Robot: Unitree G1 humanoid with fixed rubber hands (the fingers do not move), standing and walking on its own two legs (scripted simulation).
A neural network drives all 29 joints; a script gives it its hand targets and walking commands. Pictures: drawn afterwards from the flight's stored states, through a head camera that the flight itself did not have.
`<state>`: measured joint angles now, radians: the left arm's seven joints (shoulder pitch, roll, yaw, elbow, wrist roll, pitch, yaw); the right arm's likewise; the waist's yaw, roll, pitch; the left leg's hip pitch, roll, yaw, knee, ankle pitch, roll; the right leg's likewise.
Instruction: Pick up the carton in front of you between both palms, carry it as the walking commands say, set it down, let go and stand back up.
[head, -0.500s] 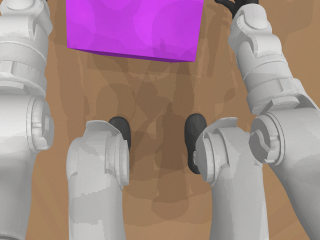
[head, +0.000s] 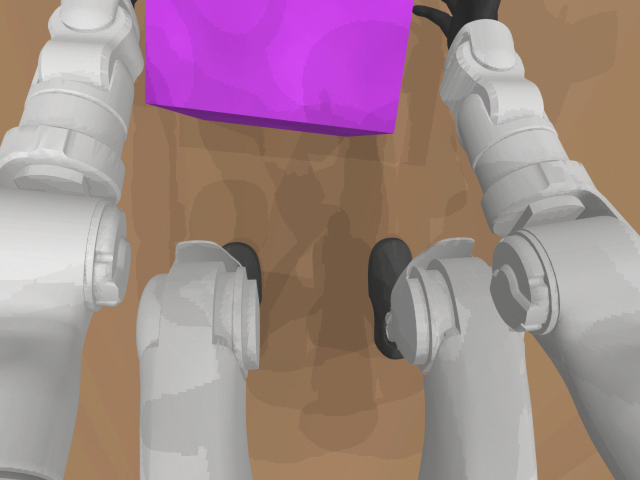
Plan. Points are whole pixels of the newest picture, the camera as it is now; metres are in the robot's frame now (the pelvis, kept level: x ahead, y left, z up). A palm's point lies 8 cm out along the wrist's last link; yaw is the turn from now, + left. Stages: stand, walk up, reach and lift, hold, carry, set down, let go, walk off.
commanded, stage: reach and lift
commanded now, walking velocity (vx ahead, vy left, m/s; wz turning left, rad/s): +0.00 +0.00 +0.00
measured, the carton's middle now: (283, 30) +0.53 +0.06 -0.25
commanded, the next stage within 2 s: none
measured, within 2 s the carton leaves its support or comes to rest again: leaves its support in 0.30 s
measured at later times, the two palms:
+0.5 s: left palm out of the picture +0.53 +0.20 -0.13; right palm (481, 4) +0.53 -0.09 -0.12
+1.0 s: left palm out of the picture +0.48 +0.21 +0.06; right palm out of the picture +0.49 -0.09 +0.07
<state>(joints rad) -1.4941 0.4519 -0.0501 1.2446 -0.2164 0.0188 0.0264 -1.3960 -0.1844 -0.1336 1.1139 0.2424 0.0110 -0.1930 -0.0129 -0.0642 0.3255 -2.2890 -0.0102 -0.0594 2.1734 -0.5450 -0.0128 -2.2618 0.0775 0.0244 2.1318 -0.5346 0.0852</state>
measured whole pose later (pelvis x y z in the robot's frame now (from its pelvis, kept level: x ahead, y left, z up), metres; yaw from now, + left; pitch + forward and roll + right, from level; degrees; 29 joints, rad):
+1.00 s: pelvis +0.01 -0.01 +0.13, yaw +5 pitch +42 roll -2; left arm -1.04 0.09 0.37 0.79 0.21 0.34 0.00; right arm -0.95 0.10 -0.53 0.63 -0.18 0.30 -0.12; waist 0.00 -0.05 -0.16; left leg -1.98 -0.10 -0.10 1.73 -0.48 -0.06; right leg -1.95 0.14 0.09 1.73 -0.52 0.08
